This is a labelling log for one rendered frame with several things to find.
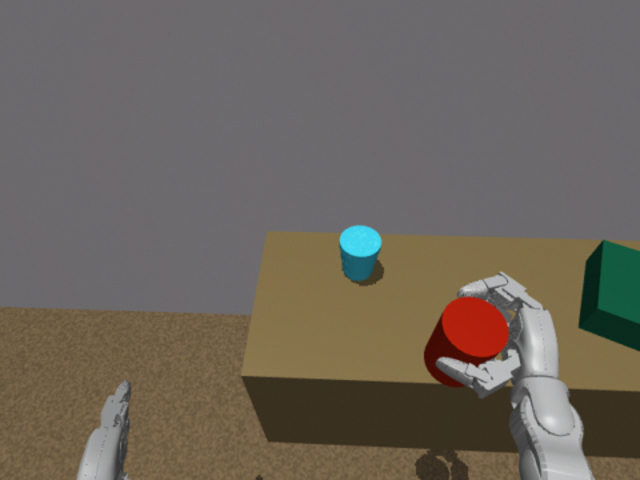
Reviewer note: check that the right robot hand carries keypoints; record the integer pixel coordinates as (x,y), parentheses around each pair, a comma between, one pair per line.
(531,349)

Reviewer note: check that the right robot arm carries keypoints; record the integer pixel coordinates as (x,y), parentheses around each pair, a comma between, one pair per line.
(548,431)

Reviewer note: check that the left robot hand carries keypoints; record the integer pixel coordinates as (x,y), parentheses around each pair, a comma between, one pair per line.
(106,448)

